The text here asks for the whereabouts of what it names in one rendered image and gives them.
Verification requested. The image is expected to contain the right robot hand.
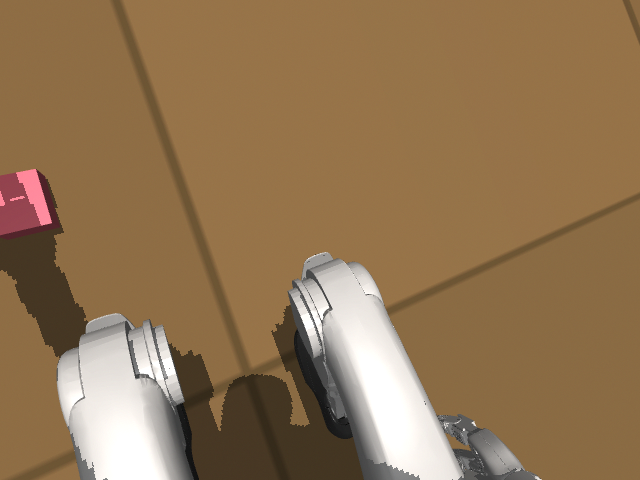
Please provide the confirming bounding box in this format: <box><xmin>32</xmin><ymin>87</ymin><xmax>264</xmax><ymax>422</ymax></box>
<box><xmin>437</xmin><ymin>414</ymin><xmax>526</xmax><ymax>480</ymax></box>

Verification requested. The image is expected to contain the right robot foot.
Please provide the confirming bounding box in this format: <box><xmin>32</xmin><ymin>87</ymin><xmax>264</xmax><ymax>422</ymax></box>
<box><xmin>294</xmin><ymin>329</ymin><xmax>353</xmax><ymax>439</ymax></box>

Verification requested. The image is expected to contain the small box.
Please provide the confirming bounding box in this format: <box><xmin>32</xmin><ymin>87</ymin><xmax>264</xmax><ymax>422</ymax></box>
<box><xmin>0</xmin><ymin>169</ymin><xmax>60</xmax><ymax>240</ymax></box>

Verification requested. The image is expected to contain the left robot foot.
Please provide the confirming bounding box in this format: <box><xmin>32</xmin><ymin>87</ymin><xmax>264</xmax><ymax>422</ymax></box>
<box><xmin>176</xmin><ymin>403</ymin><xmax>199</xmax><ymax>480</ymax></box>

